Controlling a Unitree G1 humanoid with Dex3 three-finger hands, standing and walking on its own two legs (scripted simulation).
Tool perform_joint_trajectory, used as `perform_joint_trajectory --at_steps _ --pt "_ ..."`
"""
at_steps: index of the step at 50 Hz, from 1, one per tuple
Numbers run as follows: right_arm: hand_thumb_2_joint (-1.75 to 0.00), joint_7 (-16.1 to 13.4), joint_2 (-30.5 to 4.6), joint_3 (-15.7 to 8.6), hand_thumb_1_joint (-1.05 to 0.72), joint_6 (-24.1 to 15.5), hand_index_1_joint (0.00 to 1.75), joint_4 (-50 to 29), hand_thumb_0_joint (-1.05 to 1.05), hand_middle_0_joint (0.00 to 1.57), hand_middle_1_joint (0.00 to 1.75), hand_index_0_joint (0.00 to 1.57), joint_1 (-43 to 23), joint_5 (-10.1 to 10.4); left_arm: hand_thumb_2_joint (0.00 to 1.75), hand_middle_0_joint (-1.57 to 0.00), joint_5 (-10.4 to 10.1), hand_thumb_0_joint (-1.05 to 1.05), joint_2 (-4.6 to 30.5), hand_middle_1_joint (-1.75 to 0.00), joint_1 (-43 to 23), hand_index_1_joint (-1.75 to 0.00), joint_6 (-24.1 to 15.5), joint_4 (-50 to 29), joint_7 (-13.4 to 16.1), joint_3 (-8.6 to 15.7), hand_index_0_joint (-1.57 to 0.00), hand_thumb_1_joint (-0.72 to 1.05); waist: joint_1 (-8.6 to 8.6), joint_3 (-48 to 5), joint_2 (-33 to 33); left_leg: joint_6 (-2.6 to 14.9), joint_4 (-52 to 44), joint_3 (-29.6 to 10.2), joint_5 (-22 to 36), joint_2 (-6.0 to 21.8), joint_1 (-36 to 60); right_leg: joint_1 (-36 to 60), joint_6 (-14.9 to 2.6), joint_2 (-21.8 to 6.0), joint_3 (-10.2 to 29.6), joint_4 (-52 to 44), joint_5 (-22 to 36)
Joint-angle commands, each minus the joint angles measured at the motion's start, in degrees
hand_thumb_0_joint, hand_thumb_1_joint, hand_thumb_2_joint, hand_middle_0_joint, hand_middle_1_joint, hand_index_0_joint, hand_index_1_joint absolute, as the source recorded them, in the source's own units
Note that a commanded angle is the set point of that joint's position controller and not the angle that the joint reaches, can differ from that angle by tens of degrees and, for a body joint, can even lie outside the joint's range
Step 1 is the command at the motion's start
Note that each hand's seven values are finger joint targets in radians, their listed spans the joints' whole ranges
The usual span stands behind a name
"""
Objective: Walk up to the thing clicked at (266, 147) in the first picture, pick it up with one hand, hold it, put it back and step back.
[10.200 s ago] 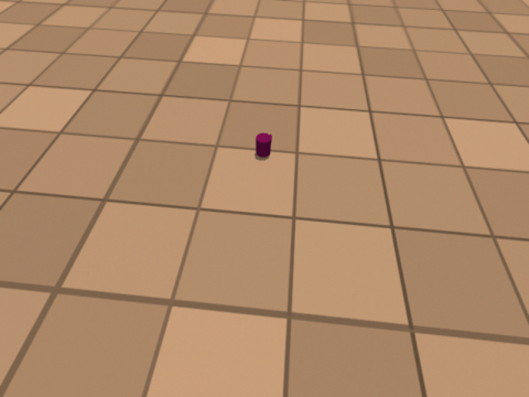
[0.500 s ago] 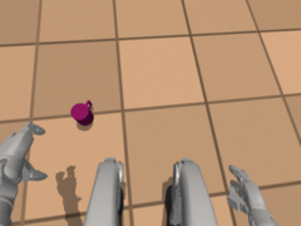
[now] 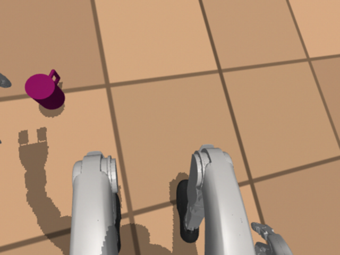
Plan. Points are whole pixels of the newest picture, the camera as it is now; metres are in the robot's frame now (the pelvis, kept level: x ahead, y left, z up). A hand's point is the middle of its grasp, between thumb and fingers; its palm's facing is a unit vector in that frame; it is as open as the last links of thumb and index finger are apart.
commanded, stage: rise first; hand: left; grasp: from above
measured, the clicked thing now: (49, 88) +0.55 +0.34 -0.33
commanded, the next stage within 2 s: none
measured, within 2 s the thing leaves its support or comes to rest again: neither
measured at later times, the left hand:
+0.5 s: hand (2, 103) +0.45 +0.39 -0.18, palm faces -0.47 -0.06 -0.88, open 13.9 cm
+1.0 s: hand (9, 100) +0.47 +0.39 -0.21, palm faces -0.48 -0.07 -0.88, open 14.0 cm
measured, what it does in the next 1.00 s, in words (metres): lowers itself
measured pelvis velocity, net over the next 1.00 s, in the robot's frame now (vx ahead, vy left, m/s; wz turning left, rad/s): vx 0.01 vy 0.01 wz -0.06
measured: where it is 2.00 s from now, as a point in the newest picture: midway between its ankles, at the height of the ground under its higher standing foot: (150, 227)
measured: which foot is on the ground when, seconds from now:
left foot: down 0.00-1.00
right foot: down 0.00-1.00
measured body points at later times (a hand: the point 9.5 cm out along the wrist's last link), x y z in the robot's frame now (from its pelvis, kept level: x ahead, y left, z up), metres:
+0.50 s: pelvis +0.01 +0.01 -0.04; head +0.25 +0.09 +0.32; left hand +0.47 +0.39 -0.13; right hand +0.08 -0.28 -0.14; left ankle +0.08 +0.13 -0.35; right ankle +0.11 -0.13 -0.35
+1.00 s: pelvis +0.01 +0.01 -0.05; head +0.27 +0.09 +0.30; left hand +0.49 +0.39 -0.16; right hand +0.07 -0.28 -0.15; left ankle +0.08 +0.13 -0.35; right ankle +0.11 -0.13 -0.35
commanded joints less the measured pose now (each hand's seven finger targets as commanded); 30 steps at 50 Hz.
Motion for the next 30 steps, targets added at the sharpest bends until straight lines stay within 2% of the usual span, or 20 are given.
perform_joint_trajectory --at_steps 1,3,4,5,7,8,9,10,11,13,15,17,19,22,25,28,30 --pt "-0.9 0.0 -13.8 -4.1 -0.9 0.1 0.3 -2.2 0.0 0.2 0.3 0.2 8.6 -1.1 0.98 -0.05 2.1 0.0 22.4 -1.03 -18.3 -1.01 -1.4 -5.9 4.4 3.5 -0.07 -0.5 0.28 -36.9 14.5 1.55 -15.5 2.2 3.7 -1.8 28.4 12.4 -3.58 2.0 -3.8 -10.1 2.8" --pt "-0.9 0.3 -13.9 -3.7 -0.9 0.8 0.3 -1.7 0.0 0.2 0.3 0.2 9.2 -1.7 0.97 -0.05 3.7 0.0 22.2 -1.03 -17.8 -1.01 -1.6 -2.9 5.1 2.9 -0.07 -0.5 -0.17 -36.3 14.4 1.51 -14.2 2.2 6.0 -1.9 28.2 11.9 -3.55 2.0 -4.0 -9.3 4.3" --pt "-0.9 0.4 -14.1 -3.6 -0.9 1.2 0.3 -1.3 0.0 0.2 0.3 0.2 9.7 -2.0 0.97 -0.05 4.7 0.0 23.5 -1.04 -17.2 -1.01 -1.5 -1.0 5.7 3.6 -0.07 -0.5 -0.1 -37.0 14.8 1.51 -13.5 2.5 7.3 -2.0 28.2 12.5 -3.57 2.0 -4.0 -8.9 5.1" --pt "-0.9 0.6 -14.1 -3.4 -0.9 1.4 0.3 -1.6 0.0 0.2 0.3 0.2 9.7 -2.3 0.97 -0.05 5.2 0.0 23.5 -1.03 -20.8 -1.01 -1.9 -3.1 6.1 2.7 -0.07 -0.5 -0.75 -37.4 15.1 1.58 -12.7 2.5 7.5 -2.1 27.7 12.4 -3.52 2.1 -4.0 -8.5 5.4" --pt "-0.9 0.8 -14.1 -3.0 -0.9 2.0 0.3 -1.5 0.0 0.2 0.3 0.2 9.5 -2.7 0.96 -0.05 6.8 0.0 24.0 -1.05 -20.9 -1.02 -1.8 -1.7 6.8 2.3 -0.07 -0.5 -0.74 -37.4 15.7 1.61 -12.0 2.6 9.0 -2.1 28.3 11.8 -3.53 2.1 -4.2 -7.9 6.1" --pt "-0.9 0.9 -14.4 -3.0 -0.9 2.2 0.3 -1.1 0.0 0.2 0.3 0.2 9.4 -2.9 0.97 -0.05 7.1 0.0 23.8 -1.04 -23.1 -1.01 -2.1 -1.9 7.1 1.7 -0.07 -0.5 -1.5 -37.0 16.2 1.53 -11.6 2.3 8.2 -2.1 28.0 10.4 -3.51 2.1 -4.3 -7.4 5.8" --pt "-0.9 1.0 -14.6 -2.9 -0.9 2.5 0.3 -1.1 0.0 0.2 0.3 0.2 10.0 -3.2 0.96 -0.05 8.1 0.0 25.4 -1.05 -22.0 -1.02 -2.1 0.2 7.6 2.7 -0.07 -0.5 -1.52 -37.1 16.5 1.5 -11.3 2.5 8.5 -2.1 27.6 11.0 -3.51 2.2 -4.4 -7.1 5.9" --pt "-0.9 1.0 -14.8 -2.9 -0.9 2.7 0.3 -0.9 0.0 0.2 0.3 0.2 9.7 -3.3 0.96 -0.05 8.2 0.0 25.7 -1.04 -23.2 -1.01 -2.3 -0.5 8.0 2.6 -0.07 -0.5 -1.57 -37.4 16.1 1.59 -10.7 2.4 8.4 -2.0 27.9 10.6 -3.4 2.2 -4.5 -7.0 5.9" --pt "-0.9 1.1 -14.8 -2.7 -0.9 3.0 0.3 -0.6 0.0 0.2 0.3 0.2 9.9 -3.6 0.95 -0.04 9.2 0.0 26.1 -1.05 -23.0 -1.02 -2.3 1.3 8.4 2.6 -0.07 -0.49 -1.94 -37.0 16.6 1.5 -10.6 2.3 8.4 -2.1 27.4 10.1 -3.44 2.2 -4.7 -6.5 5.8" --pt "-0.9 1.2 -14.9 -2.5 -0.9 3.3 0.3 -0.8 0.0 0.2 0.3 0.2 9.3 -4.2 0.95 -0.04 10.1 0.0 25.4 -1.07 -24.5 -1.03 -2.5 1.2 8.7 1.6 -0.08 -0.49 -2.28 -36.4 17.9 1.35 -10.5 1.8 8.2 -1.9 28.6 7.8 -3.52 2.3 -5.1 -5.8 5.4" --pt "-0.9 1.3 -14.8 -2.1 -0.9 3.4 0.3 -0.9 0.0 0.2 0.3 0.2 9.1 -4.4 0.94 -0.04 10.4 0.0 26.1 -1.08 -27.2 -1.04 -2.7 0.6 9.3 1.4 -0.08 -0.49 -2.84 -36.3 18.4 1.47 -9.6 2.4 7.5 -2.1 26.9 8.5 -3.44 2.3 -5.0 -5.8 5.4" --pt "-0.91 1.3 -14.7 -1.8 -0.91 3.6 0.3 -0.8 0.0 0.2 0.3 0.2 9.1 -4.7 0.94 -0.05 10.5 0.0 27.0 -1.08 -26.3 -1.04 -2.3 2.2 10.0 2.1 -0.08 -0.49 -2.41 -37.0 17.7 1.71 -8.7 2.9 8.0 -2.2 26.2 9.3 -3.3 2.5 -5.0 -5.6 5.9" --pt "-0.91 1.5 -14.8 -1.5 -0.91 3.7 0.3 -0.7 0.0 0.2 0.3 0.2 9.7 -5.3 0.94 -0.05 10.7 0.0 25.7 -1.08 -25.9 -1.04 -1.8 3.4 10.2 1.5 -0.08 -0.49 -3.16 -36.7 17.2 1.76 -8.3 2.6 9.7 -2.1 26.6 9.1 -3.14 2.4 -5.4 -5.1 7.0" --pt "-0.91 1.5 -15.0 -1.1 -0.91 3.7 0.3 -0.9 0.0 0.2 0.3 0.2 9.3 -5.3 0.94 -0.05 11.2 0.0 26.9 -1.09 -27.7 -1.05 -1.2 3.0 10.4 1.1 -0.09 -0.49 -3.29 -37.4 20.2 1.4 -8.2 2.2 11.3 -2.0 28.0 7.7 -3.42 2.5 -5.5 -4.2 7.8" --pt "-0.91 1.7 -15.0 -0.9 -0.91 4.0 0.3 -0.9 0.0 0.2 0.3 0.2 9.6 -5.6 0.94 -0.05 11.1 0.0 27.1 -1.09 -27.3 -1.06 -0.6 3.1 10.4 1.3 -0.09 -0.5 -3.58 -37.3 18.2 1.81 -7.0 2.6 11.7 -2.0 26.7 9.0 -3.13 2.6 -5.5 -4.4 8.5" --pt "-0.91 1.8 -15.2 -0.5 -0.91 4.0 0.3 -1.4 0.0 0.2 0.3 0.2 9.5 -5.7 0.94 -0.05 10.8 0.0 28.0 -1.09 -27.7 -1.05 -0.7 2.7 10.2 1.6 -0.09 -0.49 -3.67 -37.8 19.5 1.68 -6.5 2.3 12.7 -1.9 26.9 8.9 -3.14 2.6 -5.5 -3.6 9.2" --pt "-0.91 2.0 -15.2 -0.4 -0.91 4.1 0.3 -1.5 0.0 0.2 0.3 0.2 9.5 -5.9 0.93 -0.05 10.6 0.0 27.4 -1.1 -27.4 -1.05 -0.7 3.3 10.2 1.3 -0.09 -0.49 -3.8 -36.6 20.1 1.4 -7.1 1.8 11.9 -1.8 26.6 7.7 -3.26 2.5 -5.8 -3.1 8.5"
